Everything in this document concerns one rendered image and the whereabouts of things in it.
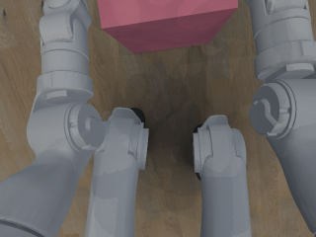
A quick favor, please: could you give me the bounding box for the robot thigh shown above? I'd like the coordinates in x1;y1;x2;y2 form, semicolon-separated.
84;117;149;237
193;123;252;237

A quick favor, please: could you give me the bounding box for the robot right thigh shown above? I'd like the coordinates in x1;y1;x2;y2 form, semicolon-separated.
193;123;252;237

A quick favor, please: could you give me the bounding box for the robot left thigh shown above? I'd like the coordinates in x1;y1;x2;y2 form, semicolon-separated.
84;117;149;237

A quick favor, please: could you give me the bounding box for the robot right forearm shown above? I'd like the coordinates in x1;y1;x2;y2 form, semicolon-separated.
244;0;316;83

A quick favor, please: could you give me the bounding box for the robot right upper arm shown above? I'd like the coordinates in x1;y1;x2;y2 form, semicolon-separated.
248;79;316;237

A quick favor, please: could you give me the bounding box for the robot left upper arm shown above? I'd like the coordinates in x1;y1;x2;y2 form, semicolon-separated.
0;101;106;237

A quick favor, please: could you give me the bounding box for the robot left forearm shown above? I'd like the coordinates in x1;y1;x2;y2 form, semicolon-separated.
30;0;94;117

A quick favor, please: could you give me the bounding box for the carton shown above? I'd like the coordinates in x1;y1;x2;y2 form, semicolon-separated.
97;0;238;54

